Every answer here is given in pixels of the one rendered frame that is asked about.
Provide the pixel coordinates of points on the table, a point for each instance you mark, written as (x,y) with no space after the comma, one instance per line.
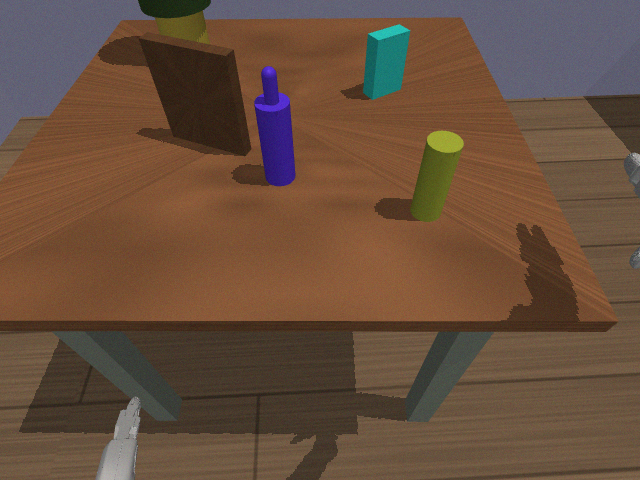
(108,223)

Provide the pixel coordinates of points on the potted plant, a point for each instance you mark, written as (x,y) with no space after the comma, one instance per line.
(182,19)

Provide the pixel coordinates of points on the right robot hand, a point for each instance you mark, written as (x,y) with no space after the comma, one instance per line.
(632,167)

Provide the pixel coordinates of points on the left robot hand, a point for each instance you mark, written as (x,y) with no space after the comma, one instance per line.
(119,456)

